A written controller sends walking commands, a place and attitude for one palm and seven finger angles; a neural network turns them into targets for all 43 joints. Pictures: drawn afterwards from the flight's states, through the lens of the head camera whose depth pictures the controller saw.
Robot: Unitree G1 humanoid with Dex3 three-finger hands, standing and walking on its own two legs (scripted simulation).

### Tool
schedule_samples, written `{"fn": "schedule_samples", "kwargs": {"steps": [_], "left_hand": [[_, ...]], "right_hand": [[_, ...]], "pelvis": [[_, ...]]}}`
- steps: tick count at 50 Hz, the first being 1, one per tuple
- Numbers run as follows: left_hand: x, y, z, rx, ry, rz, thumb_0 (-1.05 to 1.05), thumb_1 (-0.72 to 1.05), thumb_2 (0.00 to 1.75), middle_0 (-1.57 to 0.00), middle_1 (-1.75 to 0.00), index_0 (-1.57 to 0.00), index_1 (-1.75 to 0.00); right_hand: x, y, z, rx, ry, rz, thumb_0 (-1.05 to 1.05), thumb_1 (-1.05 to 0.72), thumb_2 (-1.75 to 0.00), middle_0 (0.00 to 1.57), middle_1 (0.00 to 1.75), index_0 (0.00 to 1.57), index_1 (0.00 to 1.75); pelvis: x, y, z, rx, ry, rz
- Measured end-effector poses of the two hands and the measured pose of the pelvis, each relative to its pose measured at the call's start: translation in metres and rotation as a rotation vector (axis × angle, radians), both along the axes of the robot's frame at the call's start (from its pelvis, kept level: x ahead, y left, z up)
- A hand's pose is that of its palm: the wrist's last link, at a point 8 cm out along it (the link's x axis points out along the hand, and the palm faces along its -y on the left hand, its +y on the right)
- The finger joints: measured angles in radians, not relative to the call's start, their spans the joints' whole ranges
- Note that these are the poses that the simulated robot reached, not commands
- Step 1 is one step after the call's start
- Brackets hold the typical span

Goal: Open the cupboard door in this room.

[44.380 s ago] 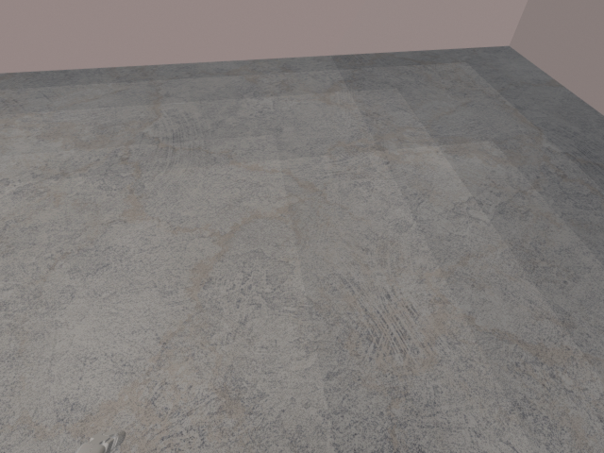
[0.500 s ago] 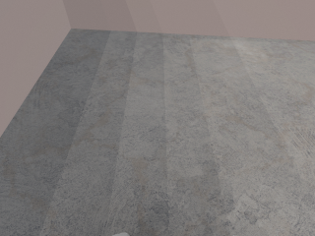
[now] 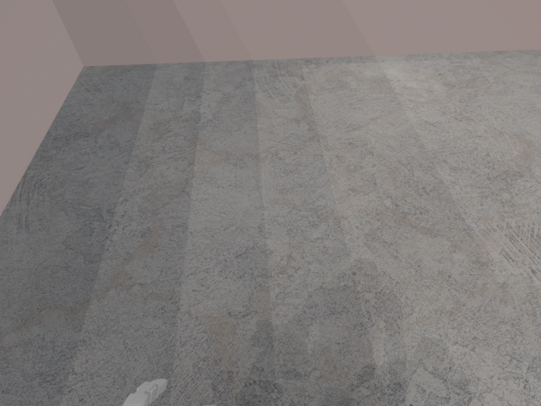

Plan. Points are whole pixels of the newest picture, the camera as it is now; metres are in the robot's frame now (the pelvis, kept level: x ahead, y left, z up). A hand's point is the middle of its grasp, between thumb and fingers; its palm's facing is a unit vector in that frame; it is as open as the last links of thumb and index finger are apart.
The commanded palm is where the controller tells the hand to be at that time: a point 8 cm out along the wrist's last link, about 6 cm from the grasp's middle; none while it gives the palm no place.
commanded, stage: turn to face it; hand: left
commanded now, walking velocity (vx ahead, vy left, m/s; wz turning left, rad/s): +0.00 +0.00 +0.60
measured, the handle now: out of the picture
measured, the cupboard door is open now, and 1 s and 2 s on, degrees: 45 45 45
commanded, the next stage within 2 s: none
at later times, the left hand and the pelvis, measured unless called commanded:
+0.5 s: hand out of the picture +0.12 +0.21 -0.15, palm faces +0.31 -0.91 -0.28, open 7.4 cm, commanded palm none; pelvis +0.07 -0.03 +0.00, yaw +16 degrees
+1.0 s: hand out of the picture +0.02 +0.16 -0.18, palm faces +0.61 -0.76 -0.24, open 7.4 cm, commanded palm none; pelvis +0.10 -0.04 +0.00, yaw +36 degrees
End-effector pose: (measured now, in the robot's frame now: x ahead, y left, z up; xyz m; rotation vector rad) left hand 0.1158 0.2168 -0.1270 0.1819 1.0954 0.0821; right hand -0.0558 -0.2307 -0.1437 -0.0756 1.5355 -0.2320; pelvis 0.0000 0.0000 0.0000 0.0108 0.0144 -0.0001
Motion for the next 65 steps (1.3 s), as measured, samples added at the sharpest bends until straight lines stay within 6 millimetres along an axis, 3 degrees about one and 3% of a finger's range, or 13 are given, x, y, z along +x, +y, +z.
{"fn": "schedule_samples", "kwargs": {"steps": [4,11,16,20,26,30,34,39,45,49,58,62,65], "left_hand": [[0.003,-0.001,-0.005,-0.034,0.011,0.078,-0.01,0.92,0.90,-0.20,-0.30,-0.20,-0.30],[-0.010,0.032,-0.034,-0.036,0.088,0.189,-0.01,0.92,0.90,-0.20,-0.30,-0.20,-0.30],[-0.017,0.049,-0.021,0.008,0.125,0.259,0.00,0.92,0.90,-0.20,-0.30,-0.20,-0.30],[-0.017,0.051,-0.004,0.041,0.096,0.312,0.00,0.92,0.90,-0.20,-0.30,-0.19,-0.30],[-0.021,0.034,0.008,0.108,0.054,0.367,0.00,0.91,0.90,-0.20,-0.30,-0.19,-0.30],[-0.041,0.013,0.013,0.117,0.081,0.421,0.00,0.91,0.90,-0.20,-0.30,-0.20,-0.30],[-0.063,-0.010,0.013,0.081,0.134,0.477,0.00,0.91,0.90,-0.20,-0.30,-0.20,-0.30],[-0.090,-0.032,0.001,0.016,0.175,0.559,0.00,0.91,0.90,-0.20,-0.30,-0.20,-0.30],[-0.128,-0.032,-0.028,-0.041,0.217,0.680,0.00,0.91,0.90,-0.20,-0.30,-0.20,-0.30],[-0.133,-0.023,-0.024,-0.023,0.221,0.728,0.00,0.91,0.90,-0.20,-0.30,-0.20,-0.30],[-0.106,-0.014,0.007,0.065,0.102,0.782,0.00,0.91,0.90,-0.20,-0.30,-0.19,-0.30],[-0.095,-0.025,0.010,0.122,0.063,0.803,0.00,0.91,0.90,-0.20,-0.30,-0.20,-0.30],[-0.097,-0.044,0.015,0.113,0.078,0.837,0.00,0.91,0.90,-0.20,-0.30,-0.20,-0.30]], "right_hand": [[0.057,0.001,0.010,-0.006,-0.068,0.071,0.01,-0.92,-0.90,0.20,0.29,0.20,0.30],[0.160,0.012,0.004,-0.046,-0.237,0.210,0.00,-0.91,-0.90,0.20,0.29,0.20,0.30],[0.203,0.012,0.015,-0.053,-0.284,0.289,0.00,-0.91,-0.90,0.20,0.29,0.20,0.30],[0.228,0.001,0.017,-0.042,-0.276,0.355,0.00,-0.91,-0.90,0.20,0.30,0.20,0.30],[0.267,-0.030,0.002,-0.016,-0.280,0.410,0.00,-0.91,-0.90,0.20,0.30,0.21,0.30],[0.299,-0.042,0.000,-0.012,-0.278,0.461,0.01,-0.91,-0.90,0.20,0.29,0.20,0.30],[0.328,-0.038,0.012,-0.005,-0.294,0.518,0.01,-0.91,-0.90,0.20,0.29,0.20,0.30],[0.361,-0.010,0.021,0.012,-0.324,0.627,0.01,-0.92,-0.90,0.20,0.29,0.20,0.30],[0.392,0.040,0.019,0.024,-0.408,0.771,0.01,-0.91,-0.90,0.20,0.29,0.20,0.30],[0.391,0.051,0.024,0.029,-0.403,0.823,0.00,-0.91,-0.90,0.20,0.29,0.20,0.30],[0.390,0.031,0.014,0.054,-0.303,0.865,0.00,-0.91,-0.90,0.21,0.30,0.21,0.30],[0.406,0.014,-0.004,0.068,-0.269,0.871,0.01,-0.91,-0.90,0.21,0.30,0.21,0.30],[0.420,0.011,-0.005,0.063,-0.247,0.899,0.01,-0.91,-0.90,0.20,0.30,0.20,0.30]], "pelvis": [[0.018,-0.001,0.005,0.003,0.008,0.051],[0.046,0.013,-0.014,-0.021,0.006,0.124],[0.057,0.008,-0.005,-0.027,0.022,0.178],[0.064,-0.002,0.002,-0.032,0.024,0.223],[0.077,-0.032,-0.006,-0.006,0.023,0.298],[0.083,-0.044,-0.004,0.005,0.010,0.359],[0.091,-0.050,0.004,0.022,0.013,0.411],[0.096,-0.050,0.005,0.026,0.014,0.481],[0.094,-0.039,-0.013,0.005,0.009,0.576],[0.094,-0.043,-0.007,-0.005,0.003,0.615],[0.111,-0.062,0.001,-0.024,0.006,0.711],[0.126,-0.077,-0.009,-0.003,0.022,0.755],[0.132,-0.080,-0.005,0.002,0.010,0.806]]}}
